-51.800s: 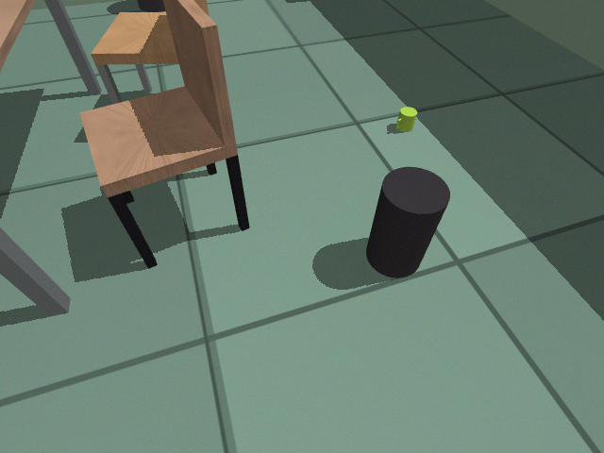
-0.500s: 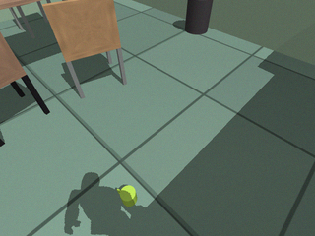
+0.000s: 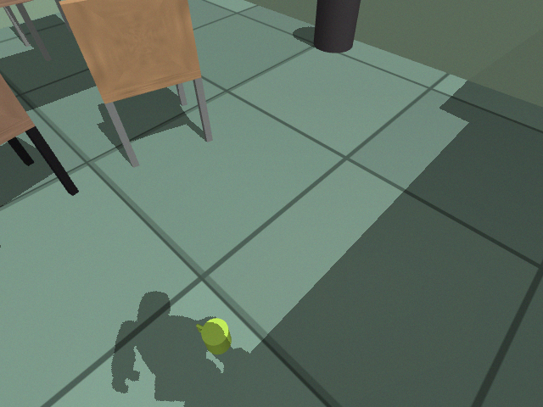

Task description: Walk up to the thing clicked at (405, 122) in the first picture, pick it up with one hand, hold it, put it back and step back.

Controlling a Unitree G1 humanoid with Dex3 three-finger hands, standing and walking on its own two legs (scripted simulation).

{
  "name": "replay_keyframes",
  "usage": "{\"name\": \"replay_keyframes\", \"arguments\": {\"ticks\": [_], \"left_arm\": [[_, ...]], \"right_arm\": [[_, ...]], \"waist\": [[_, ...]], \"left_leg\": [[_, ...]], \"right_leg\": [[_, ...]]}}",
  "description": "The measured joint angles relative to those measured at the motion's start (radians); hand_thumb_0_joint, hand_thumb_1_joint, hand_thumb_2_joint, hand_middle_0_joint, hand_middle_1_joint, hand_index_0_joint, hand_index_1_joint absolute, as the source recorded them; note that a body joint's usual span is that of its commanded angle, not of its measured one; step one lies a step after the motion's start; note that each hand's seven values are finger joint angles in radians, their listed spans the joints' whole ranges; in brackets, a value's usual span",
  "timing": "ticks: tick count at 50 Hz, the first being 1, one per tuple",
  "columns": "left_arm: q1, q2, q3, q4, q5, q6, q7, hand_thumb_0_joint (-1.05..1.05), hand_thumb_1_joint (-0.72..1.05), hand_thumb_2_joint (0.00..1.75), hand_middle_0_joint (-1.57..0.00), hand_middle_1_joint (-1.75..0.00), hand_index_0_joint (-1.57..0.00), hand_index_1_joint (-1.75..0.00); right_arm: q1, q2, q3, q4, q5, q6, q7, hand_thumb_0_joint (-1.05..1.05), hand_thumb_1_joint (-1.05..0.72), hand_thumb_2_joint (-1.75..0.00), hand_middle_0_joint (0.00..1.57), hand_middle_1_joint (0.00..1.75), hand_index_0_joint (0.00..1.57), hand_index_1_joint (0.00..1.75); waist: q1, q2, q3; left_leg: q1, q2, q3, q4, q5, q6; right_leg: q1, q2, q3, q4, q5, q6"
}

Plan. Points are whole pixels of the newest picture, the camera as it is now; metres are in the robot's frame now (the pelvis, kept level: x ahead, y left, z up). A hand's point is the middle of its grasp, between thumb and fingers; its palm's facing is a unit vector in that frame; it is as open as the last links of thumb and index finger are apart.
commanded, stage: stand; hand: left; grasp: from above
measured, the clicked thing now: (212, 334) +0.47 +0.23 -0.73
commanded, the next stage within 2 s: step back in 1.02 s
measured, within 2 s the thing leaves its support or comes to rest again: neither
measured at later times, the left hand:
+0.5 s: hand out of the picture +0.09 +0.24 -0.16, palm faces +0.00 -0.94 -0.33, open 7.4 cm
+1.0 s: hand out of the picture +0.08 +0.25 -0.16, palm faces -0.01 -0.94 -0.34, open 7.4 cm
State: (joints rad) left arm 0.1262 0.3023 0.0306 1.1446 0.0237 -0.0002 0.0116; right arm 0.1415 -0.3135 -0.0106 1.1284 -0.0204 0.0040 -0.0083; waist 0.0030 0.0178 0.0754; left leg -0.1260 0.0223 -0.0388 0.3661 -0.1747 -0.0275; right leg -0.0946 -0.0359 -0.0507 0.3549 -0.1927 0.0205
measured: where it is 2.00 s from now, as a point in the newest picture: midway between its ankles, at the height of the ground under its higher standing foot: outside the picture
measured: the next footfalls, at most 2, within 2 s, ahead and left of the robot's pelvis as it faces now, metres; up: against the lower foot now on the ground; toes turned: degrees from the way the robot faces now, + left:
right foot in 1.74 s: -0.12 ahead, -0.09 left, +0.00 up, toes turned -2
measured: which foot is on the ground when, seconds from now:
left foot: down 0.00-1.00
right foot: down 0.00-1.00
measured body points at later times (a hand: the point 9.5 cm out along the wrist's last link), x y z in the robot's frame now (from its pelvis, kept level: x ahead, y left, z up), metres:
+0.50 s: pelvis +0.01 +0.00 +0.00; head +0.02 +0.00 +0.45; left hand +0.09 +0.29 -0.13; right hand +0.09 -0.29 -0.14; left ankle +0.02 +0.14 -0.75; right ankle +0.00 -0.13 -0.75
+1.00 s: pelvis +0.01 +0.00 +0.00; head +0.02 +0.00 +0.45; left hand +0.08 +0.30 -0.13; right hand +0.08 -0.30 -0.14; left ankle +0.02 +0.14 -0.75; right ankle +0.00 -0.13 -0.75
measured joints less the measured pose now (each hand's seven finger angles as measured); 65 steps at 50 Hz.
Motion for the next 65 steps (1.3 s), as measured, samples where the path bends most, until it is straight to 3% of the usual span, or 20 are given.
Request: {"name": "replay_keyframes", "arguments": {"ticks": [51, 54, 58, 61, 64, 65], "left_arm": [[-0.013, 0.029, -0.012, -0.010, -0.006, -0.006, -0.010, 0.00, 0.90, 0.90, -0.20, -0.30, -0.20, -0.30], [-0.021, 0.034, 0.006, -0.036, -0.021, 0.000, -0.009, 0.00, 0.90, 0.90, -0.20, -0.30, -0.20, -0.30], [-0.049, 0.051, 0.024, -0.083, -0.028, 0.012, -0.003, 0.00, 0.90, 0.90, -0.20, -0.30, -0.21, -0.30], [-0.072, 0.061, 0.030, -0.118, -0.020, 0.028, -0.002, 0.00, 0.90, 0.90, -0.20, -0.30, -0.21, -0.30], [-0.086, 0.072, 0.033, -0.151, -0.006, 0.042, -0.003, 0.00, 0.90, 0.90, -0.20, -0.30, -0.21, -0.30], [-0.090, 0.076, 0.032, -0.162, -0.004, 0.047, -0.003, 0.00, 0.90, 0.90, -0.20, -0.30, -0.21, -0.30]], "right_arm": [[-0.029, -0.021, 0.007, 0.006, 0.005, -0.005, 0.009, 0.01, -0.90, -0.89, 0.20, 0.30, 0.20, 0.30], [-0.045, -0.031, 0.000, -0.019, 0.019, 0.009, 0.017, 0.01, -0.90, -0.89, 0.20, 0.30, 0.20, 0.30], [-0.075, -0.057, -0.015, -0.066, 0.030, 0.023, 0.020, 0.01, -0.90, -0.89, 0.20, 0.30, 0.20, 0.30], [-0.082, -0.081, -0.029, -0.099, 0.029, 0.036, 0.023, 0.01, -0.90, -0.89, 0.20, 0.30, 0.20, 0.30], [-0.064, -0.096, -0.042, -0.126, 0.024, 0.047, 0.030, 0.00, -0.90, -0.89, 0.20, 0.30, 0.20, 0.30], [-0.051, -0.101, -0.045, -0.134, 0.023, 0.047, 0.033, 0.00, -0.90, -0.89, 0.20, 0.30, 0.20, 0.30]], "waist": [[-0.003, -0.010, -0.009], [-0.010, -0.005, 0.012], [-0.017, 0.003, 0.066], [-0.021, 0.004, 0.095], [-0.025, -0.012, 0.098], [-0.030, -0.015, 0.091]], "left_leg": [[0.017, 0.001, 0.005, -0.036, 0.000, -0.002], [-0.030, 0.003, 0.000, 0.025, -0.019, 0.000], [-0.109, 0.003, -0.007, 0.129, -0.043, 0.012], [-0.175, -0.009, -0.001, 0.238, -0.069, 0.040], [-0.194, -0.041, 0.010, 0.341, -0.163, 0.065], [-0.187, -0.044, 0.013, 0.346, -0.145, 0.071]], "right_leg": [[0.009, 0.000, 0.004, -0.023, -0.005, -0.002], [-0.030, 0.002, 0.001, 0.024, -0.018, -0.004], [-0.093, 0.004, -0.003, 0.101, -0.034, -0.008], [-0.139, -0.007, -0.005, 0.163, -0.049, -0.005], [-0.190, -0.032, 0.007, 0.238, -0.074, 0.006], [-0.210, -0.037, 0.008, 0.264, -0.084, 0.010]]}}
